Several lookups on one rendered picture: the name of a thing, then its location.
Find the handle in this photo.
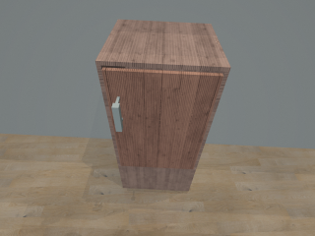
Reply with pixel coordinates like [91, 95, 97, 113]
[111, 96, 123, 132]

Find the cupboard door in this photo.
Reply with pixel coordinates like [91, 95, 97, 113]
[101, 67, 223, 170]

